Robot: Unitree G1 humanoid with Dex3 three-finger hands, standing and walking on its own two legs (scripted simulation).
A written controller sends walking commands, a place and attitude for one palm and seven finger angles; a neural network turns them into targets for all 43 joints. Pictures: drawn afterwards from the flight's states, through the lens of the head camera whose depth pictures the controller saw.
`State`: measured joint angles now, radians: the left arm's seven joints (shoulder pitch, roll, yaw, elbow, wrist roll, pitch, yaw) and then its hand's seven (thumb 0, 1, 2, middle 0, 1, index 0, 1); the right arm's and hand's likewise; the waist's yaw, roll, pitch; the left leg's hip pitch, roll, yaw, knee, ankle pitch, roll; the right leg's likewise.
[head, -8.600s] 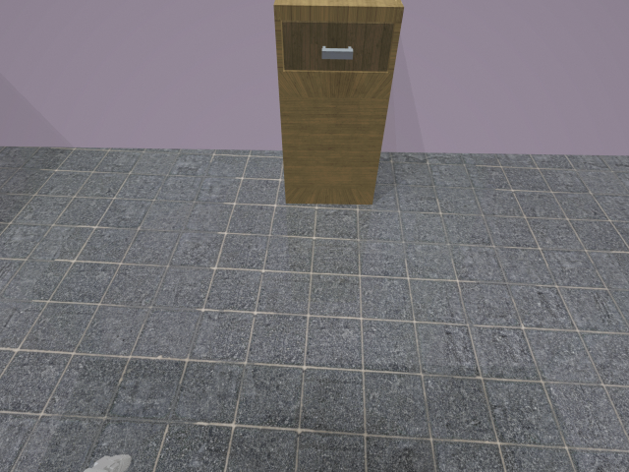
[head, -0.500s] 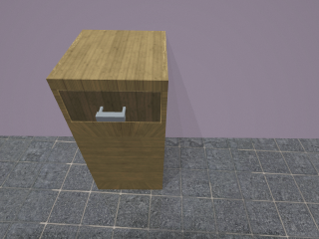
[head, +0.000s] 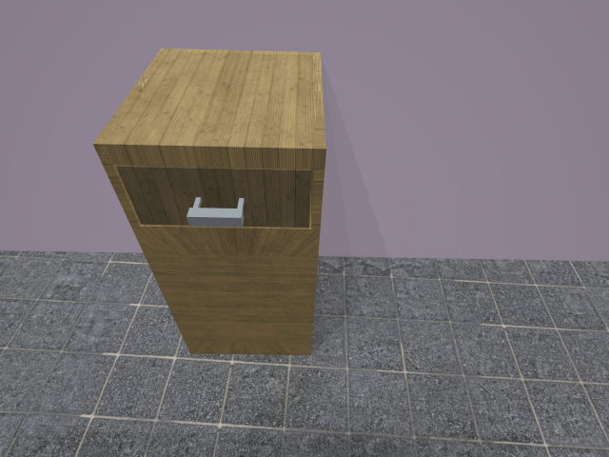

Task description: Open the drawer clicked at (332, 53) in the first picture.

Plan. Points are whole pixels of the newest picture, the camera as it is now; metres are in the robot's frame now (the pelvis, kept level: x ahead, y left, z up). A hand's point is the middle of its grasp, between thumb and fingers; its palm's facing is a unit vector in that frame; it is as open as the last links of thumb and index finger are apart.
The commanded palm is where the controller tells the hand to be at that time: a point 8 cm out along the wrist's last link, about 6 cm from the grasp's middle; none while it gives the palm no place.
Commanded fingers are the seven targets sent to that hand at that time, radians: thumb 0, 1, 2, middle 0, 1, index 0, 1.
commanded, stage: shuffle to correct the standing spot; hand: left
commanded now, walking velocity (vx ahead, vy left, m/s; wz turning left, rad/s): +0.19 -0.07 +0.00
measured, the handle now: (217, 209) +0.57 +0.21 -0.04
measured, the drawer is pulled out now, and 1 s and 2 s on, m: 0.00 0.00 0.00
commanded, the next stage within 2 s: come to a stop and stand still in 0.04 s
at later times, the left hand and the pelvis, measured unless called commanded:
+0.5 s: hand out of the picture +0.05 +0.15 -0.18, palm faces +0.05 -0.98 -0.18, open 7.4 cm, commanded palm none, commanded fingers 0.00 0.90 0.90 -0.20 -0.30 -0.20 -0.30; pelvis +0.07 -0.01 +0.00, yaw -1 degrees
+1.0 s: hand out of the picture +0.04 +0.17 -0.18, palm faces +0.01 -0.99 -0.16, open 7.4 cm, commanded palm none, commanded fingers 0.00 0.90 0.90 -0.20 -0.30 -0.20 -0.30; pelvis +0.03 +0.00 +0.00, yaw -2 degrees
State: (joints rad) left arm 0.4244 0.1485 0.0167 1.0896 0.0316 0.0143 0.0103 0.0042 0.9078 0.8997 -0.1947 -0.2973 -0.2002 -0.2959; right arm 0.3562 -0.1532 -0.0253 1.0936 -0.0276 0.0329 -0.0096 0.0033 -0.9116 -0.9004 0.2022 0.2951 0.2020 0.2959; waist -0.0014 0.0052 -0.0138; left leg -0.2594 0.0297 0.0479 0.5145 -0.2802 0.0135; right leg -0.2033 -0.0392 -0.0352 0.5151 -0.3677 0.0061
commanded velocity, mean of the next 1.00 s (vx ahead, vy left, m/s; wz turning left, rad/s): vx -0.02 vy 0.01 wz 0.00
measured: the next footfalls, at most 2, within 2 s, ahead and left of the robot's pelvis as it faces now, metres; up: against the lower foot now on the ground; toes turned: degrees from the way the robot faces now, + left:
none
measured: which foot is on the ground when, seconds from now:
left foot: down 0.00-1.00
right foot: down 0.00-1.00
